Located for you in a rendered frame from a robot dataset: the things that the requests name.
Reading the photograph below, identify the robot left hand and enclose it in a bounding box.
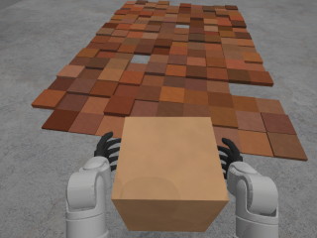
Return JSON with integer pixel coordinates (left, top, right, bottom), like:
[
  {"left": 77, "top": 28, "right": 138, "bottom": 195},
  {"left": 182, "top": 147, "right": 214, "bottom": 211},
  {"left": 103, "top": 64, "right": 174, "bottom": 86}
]
[{"left": 94, "top": 131, "right": 122, "bottom": 172}]

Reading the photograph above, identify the robot left forearm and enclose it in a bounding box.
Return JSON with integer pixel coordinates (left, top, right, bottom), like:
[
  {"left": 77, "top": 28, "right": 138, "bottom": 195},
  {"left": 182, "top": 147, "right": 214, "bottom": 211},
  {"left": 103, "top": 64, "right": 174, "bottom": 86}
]
[{"left": 65, "top": 156, "right": 112, "bottom": 238}]

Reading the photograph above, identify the robot right forearm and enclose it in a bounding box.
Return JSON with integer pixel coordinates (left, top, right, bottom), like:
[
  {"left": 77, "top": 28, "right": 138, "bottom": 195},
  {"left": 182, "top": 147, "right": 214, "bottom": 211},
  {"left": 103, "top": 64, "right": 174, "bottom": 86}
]
[{"left": 226, "top": 161, "right": 279, "bottom": 238}]

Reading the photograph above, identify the carton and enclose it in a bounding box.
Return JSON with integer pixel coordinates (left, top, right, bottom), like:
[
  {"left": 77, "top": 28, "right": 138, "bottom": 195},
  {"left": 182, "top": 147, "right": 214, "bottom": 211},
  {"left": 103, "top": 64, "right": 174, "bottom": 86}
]
[{"left": 111, "top": 116, "right": 230, "bottom": 232}]

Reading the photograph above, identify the robot right hand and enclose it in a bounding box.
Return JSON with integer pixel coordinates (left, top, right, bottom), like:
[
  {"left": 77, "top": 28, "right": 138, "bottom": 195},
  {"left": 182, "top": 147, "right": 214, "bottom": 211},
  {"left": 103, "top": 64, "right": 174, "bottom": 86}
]
[{"left": 217, "top": 137, "right": 243, "bottom": 179}]

